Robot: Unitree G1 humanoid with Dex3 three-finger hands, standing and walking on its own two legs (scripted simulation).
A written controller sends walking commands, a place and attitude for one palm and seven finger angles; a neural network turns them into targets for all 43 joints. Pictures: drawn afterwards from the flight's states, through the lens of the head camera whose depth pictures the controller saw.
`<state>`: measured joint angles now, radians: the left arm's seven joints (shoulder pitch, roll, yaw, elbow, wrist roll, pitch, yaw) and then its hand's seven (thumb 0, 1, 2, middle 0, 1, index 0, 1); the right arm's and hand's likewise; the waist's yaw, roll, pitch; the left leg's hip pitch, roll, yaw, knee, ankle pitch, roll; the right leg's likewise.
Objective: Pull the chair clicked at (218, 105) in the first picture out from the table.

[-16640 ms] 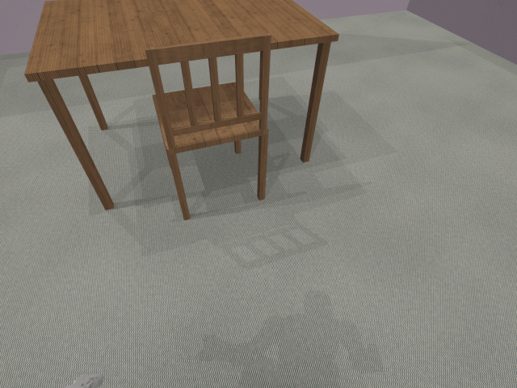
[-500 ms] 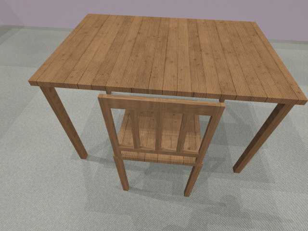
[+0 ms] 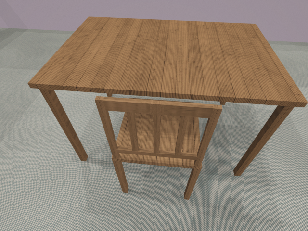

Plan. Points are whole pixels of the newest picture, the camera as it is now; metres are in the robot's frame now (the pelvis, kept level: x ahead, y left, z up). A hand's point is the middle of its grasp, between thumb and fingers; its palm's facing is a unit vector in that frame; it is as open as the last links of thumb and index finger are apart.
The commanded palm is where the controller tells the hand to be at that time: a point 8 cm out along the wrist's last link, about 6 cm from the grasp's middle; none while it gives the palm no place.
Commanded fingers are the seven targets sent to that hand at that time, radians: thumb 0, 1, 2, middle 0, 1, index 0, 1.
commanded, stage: look again from close up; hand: left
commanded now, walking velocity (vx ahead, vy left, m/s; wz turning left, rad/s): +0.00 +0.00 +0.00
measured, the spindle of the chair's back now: (156, 134) +0.49 +0.03 -0.11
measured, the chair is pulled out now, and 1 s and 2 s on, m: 0.00 0.00 0.00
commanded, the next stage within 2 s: none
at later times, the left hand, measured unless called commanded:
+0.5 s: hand out of the picture -0.04 +0.14 -0.17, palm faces +0.08 -0.98 -0.16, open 7.3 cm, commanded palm none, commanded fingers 0.00 0.90 0.90 -0.20 -0.30 -0.20 -0.30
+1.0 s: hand out of the picture -0.04 +0.14 -0.17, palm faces +0.08 -0.98 -0.17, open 7.3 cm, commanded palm none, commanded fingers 0.00 0.90 0.90 -0.20 -0.30 -0.20 -0.30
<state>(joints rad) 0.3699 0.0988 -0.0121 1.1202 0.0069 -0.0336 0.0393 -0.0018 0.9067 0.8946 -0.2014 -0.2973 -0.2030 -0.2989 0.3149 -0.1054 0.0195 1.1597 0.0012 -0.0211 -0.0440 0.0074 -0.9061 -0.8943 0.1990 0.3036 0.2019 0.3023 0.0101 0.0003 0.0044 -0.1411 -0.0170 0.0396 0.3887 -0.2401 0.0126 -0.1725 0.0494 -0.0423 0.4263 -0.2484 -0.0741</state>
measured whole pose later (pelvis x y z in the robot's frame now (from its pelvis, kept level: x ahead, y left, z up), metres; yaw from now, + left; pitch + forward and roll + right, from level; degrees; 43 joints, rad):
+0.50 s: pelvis +0.00 -0.01 +0.00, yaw +0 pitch -1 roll +1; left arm 0.38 0.10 -0.01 1.13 0.01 -0.03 0.04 0.00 0.91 0.89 -0.20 -0.30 -0.20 -0.30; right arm 0.33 -0.10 0.02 1.16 0.00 -0.02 -0.05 0.01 -0.91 -0.89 0.20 0.30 0.20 0.30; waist 0.01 0.00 0.00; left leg -0.14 0.00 0.03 0.39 -0.24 0.00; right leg -0.16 0.06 -0.05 0.42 -0.25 -0.09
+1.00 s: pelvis +0.00 -0.01 +0.00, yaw +0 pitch -1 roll +1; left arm 0.39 0.09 0.00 1.13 0.01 -0.03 0.04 0.00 0.91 0.89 -0.20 -0.30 -0.20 -0.30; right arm 0.34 -0.10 0.02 1.16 0.00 -0.02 -0.05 0.01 -0.91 -0.89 0.20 0.30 0.20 0.30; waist 0.01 0.00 -0.01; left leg -0.14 0.00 0.03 0.39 -0.24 0.00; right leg -0.16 0.06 -0.05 0.42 -0.25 -0.09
